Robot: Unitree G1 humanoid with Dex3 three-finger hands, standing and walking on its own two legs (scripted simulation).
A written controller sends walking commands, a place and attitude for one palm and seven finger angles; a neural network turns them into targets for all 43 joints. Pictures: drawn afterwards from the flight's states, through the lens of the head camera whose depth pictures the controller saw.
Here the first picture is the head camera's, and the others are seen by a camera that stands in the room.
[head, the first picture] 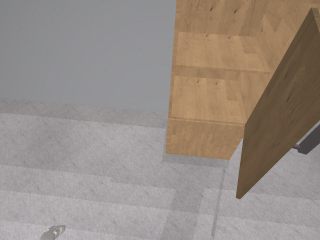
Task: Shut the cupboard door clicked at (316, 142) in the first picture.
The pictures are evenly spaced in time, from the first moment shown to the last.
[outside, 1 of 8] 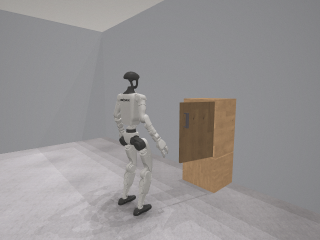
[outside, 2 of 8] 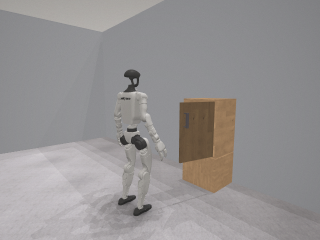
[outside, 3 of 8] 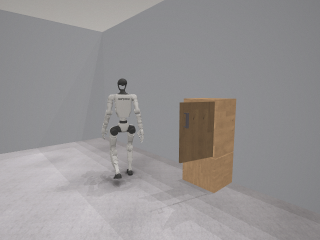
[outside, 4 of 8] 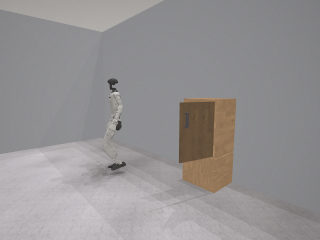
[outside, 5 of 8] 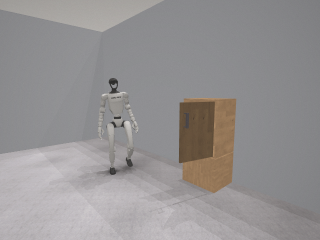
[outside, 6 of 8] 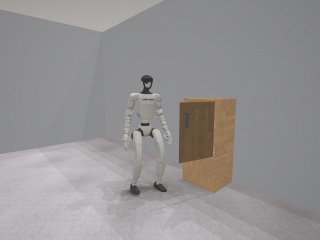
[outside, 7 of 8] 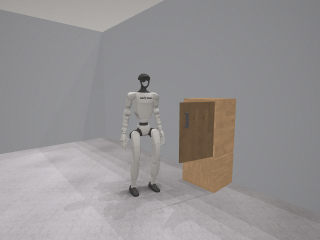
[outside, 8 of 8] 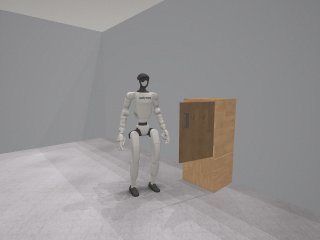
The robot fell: no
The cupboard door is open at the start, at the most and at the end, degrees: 75 75 75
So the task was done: no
